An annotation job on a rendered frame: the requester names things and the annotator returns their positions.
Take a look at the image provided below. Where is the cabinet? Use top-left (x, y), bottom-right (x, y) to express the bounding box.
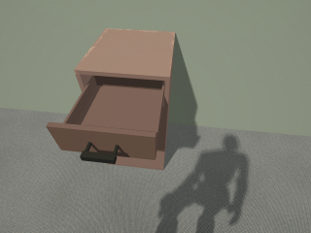
top-left (74, 28), bottom-right (176, 171)

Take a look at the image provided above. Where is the handle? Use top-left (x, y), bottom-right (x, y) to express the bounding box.
top-left (80, 142), bottom-right (119, 164)

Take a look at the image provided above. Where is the drawer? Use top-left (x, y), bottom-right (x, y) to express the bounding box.
top-left (46, 75), bottom-right (165, 160)

